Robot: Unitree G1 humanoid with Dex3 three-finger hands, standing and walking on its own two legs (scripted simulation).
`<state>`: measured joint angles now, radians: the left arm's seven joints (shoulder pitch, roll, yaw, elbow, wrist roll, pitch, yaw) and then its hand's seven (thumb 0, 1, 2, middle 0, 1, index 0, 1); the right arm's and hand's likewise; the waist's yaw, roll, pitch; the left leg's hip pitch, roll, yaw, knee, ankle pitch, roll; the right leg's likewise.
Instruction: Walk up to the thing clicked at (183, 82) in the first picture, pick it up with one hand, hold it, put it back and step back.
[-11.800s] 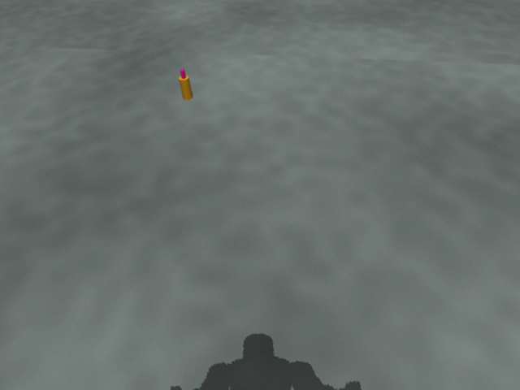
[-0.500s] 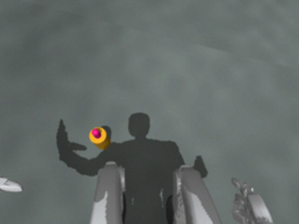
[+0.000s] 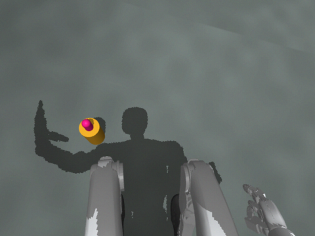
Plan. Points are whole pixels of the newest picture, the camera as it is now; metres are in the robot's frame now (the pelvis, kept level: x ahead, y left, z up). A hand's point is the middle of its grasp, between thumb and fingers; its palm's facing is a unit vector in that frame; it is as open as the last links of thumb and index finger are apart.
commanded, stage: go down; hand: left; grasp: from the side
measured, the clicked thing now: (91, 130) +0.43 +0.24 -0.34
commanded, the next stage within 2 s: approach in 0.62 s
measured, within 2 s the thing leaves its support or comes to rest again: neither
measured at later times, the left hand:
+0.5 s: hand out of the picture +0.35 +0.42 -0.04, palm faces +0.19 -0.98 -0.10, open 17.5 cm
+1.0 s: hand out of the picture +0.36 +0.41 -0.10, palm faces +0.20 -0.98 -0.01, open 17.7 cm
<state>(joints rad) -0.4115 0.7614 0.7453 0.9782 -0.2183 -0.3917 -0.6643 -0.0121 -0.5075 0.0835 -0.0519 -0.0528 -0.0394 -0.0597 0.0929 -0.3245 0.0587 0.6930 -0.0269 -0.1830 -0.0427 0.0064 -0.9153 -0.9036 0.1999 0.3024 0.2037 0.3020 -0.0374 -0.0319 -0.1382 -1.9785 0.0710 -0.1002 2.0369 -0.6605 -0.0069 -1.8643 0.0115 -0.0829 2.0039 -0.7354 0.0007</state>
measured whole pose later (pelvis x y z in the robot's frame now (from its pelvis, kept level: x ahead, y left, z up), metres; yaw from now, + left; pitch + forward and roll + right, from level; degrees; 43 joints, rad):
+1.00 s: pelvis -0.01 +0.00 -0.08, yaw -3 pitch +30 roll -8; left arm -0.57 0.90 0.80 1.20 -0.33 -0.54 -0.78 -0.01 -0.60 0.03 -0.07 -0.05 -0.05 -0.07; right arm 0.05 -0.36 0.16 0.68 -0.07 -0.20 -0.02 0.00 -0.91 -0.90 0.20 0.30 0.20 0.30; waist -0.09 -0.08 -0.04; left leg -2.18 0.08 -0.16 2.30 -0.67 -0.01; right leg -2.04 0.03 -0.12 2.24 -0.74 0.01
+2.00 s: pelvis -0.03 +0.01 -0.17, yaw -11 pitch +12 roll -15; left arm -0.52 0.72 0.53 1.34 -0.23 -1.04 -0.28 -0.02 -0.59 0.02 -0.06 -0.06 -0.07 -0.05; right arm -0.16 -0.37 0.43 0.61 -0.31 -0.06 0.12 0.00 -0.93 -0.90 0.20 0.30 0.21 0.30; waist -0.20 -0.25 0.23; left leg -2.23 0.06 -0.37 2.66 -0.69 -0.02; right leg -2.05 0.10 -0.25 2.48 -0.70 0.05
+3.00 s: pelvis -0.03 +0.02 -0.17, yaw -12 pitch +12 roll -16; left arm -0.58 0.81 0.47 1.38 -0.19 -1.08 -0.12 -0.01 -0.14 0.77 -0.66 -0.90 -0.71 -0.91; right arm -0.18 -0.36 0.50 0.58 -0.34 0.00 0.13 0.00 -0.88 -0.89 0.20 0.30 0.20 0.30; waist -0.21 -0.28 0.29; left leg -2.23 0.07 -0.40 2.66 -0.70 -0.02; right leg -2.03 0.12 -0.27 2.46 -0.69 0.06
